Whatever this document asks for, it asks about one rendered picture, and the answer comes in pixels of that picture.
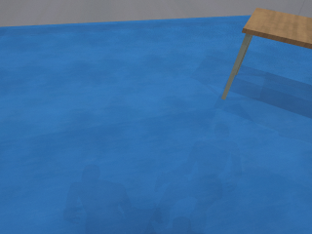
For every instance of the table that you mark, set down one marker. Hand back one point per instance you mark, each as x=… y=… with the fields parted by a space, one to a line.
x=278 y=26

